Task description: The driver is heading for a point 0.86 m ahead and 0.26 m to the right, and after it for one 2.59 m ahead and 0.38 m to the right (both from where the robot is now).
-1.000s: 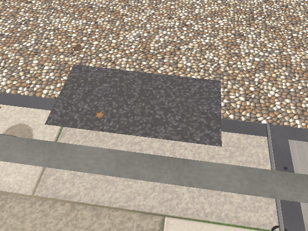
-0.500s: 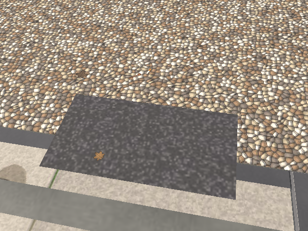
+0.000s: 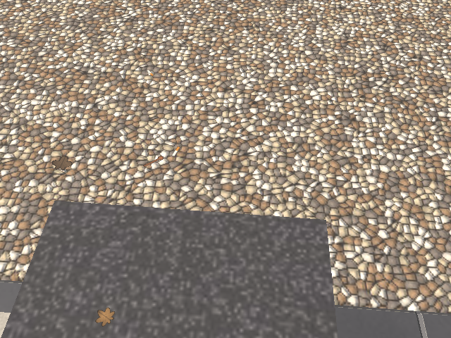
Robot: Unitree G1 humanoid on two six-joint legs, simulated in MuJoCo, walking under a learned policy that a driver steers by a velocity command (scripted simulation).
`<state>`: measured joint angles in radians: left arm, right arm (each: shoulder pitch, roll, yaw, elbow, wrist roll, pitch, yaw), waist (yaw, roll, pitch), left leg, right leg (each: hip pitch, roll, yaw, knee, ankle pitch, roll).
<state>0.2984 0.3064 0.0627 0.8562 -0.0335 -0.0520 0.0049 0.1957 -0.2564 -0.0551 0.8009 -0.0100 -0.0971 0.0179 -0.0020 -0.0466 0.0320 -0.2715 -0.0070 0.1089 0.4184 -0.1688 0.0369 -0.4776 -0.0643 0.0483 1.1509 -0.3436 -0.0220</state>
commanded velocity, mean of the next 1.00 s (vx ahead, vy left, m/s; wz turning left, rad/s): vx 0.50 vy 0.00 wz -0.45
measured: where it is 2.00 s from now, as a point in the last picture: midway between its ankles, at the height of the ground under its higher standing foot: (324, 192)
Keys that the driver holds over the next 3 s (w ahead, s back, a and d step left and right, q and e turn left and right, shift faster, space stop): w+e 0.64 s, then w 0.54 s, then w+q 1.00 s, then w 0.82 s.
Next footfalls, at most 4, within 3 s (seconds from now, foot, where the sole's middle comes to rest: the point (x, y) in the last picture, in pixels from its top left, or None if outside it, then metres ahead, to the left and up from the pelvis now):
0.36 right None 0.33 -0.17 -0.78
0.86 left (255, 273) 0.68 -0.08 -0.78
1.38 right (357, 235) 0.82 -0.44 -0.78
1.90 left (292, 160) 1.15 -0.25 -0.78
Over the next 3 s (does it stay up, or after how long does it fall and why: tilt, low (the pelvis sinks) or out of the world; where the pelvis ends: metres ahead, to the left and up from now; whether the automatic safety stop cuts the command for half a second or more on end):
stays up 1.59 -0.28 -0.01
